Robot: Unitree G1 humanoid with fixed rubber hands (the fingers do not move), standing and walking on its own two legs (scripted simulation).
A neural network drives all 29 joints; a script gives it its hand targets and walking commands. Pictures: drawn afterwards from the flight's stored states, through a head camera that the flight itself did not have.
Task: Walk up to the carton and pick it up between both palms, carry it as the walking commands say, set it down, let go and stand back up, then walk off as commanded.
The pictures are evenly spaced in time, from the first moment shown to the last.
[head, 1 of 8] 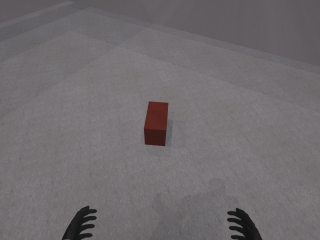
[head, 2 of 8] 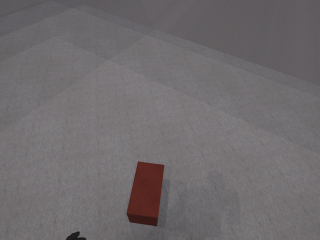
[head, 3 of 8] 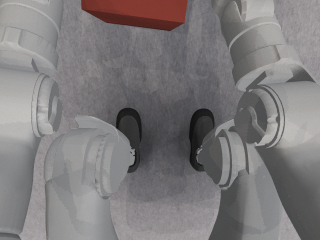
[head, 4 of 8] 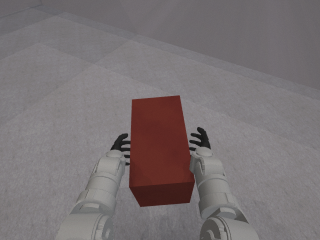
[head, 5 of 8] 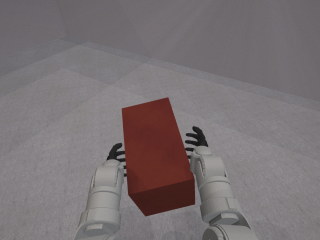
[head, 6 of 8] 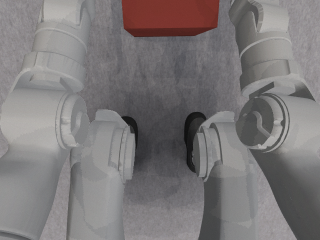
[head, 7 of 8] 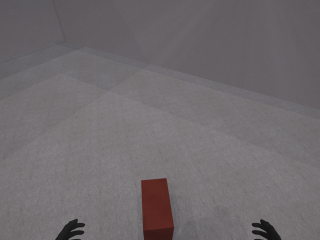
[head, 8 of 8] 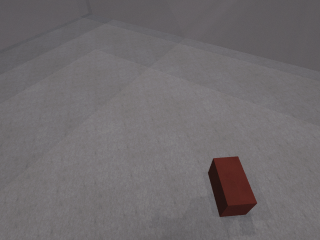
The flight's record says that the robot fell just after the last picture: no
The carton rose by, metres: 0.72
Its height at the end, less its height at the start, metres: +0.00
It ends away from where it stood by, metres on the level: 0.05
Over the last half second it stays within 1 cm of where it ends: yes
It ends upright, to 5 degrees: yes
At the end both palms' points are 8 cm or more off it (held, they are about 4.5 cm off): yes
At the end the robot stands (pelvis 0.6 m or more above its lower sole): yes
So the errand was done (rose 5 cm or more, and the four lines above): yes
